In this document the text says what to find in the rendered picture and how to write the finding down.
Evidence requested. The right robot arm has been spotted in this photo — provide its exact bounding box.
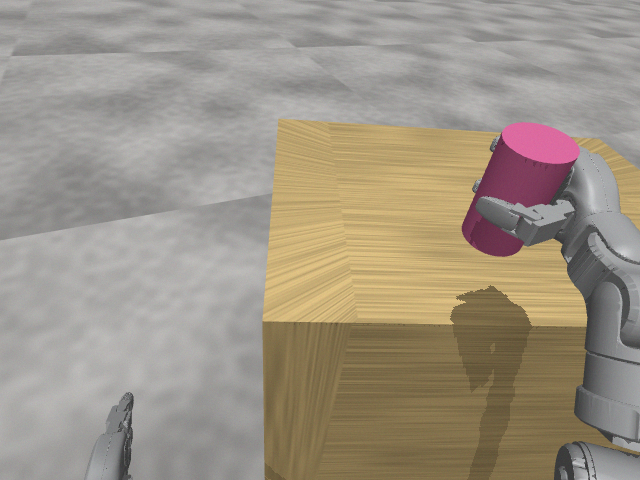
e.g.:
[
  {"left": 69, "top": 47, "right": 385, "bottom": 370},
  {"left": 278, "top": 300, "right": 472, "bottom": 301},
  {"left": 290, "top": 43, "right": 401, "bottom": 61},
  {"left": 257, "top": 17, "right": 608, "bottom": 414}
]
[{"left": 554, "top": 212, "right": 640, "bottom": 480}]

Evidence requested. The can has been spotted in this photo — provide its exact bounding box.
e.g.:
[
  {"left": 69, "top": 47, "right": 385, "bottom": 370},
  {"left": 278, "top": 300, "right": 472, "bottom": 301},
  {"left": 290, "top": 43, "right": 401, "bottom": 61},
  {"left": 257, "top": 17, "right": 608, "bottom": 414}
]
[{"left": 462, "top": 122, "right": 580, "bottom": 257}]

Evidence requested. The left robot hand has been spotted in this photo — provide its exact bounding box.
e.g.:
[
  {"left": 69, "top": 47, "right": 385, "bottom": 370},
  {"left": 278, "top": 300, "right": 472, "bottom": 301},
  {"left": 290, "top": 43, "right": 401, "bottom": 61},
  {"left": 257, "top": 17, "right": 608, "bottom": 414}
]
[{"left": 84, "top": 392, "right": 134, "bottom": 480}]

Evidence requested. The right robot hand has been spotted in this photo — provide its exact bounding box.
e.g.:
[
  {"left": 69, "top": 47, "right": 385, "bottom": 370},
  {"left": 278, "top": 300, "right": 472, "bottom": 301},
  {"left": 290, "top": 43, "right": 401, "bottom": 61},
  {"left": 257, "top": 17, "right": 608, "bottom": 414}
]
[{"left": 472, "top": 135, "right": 621, "bottom": 247}]

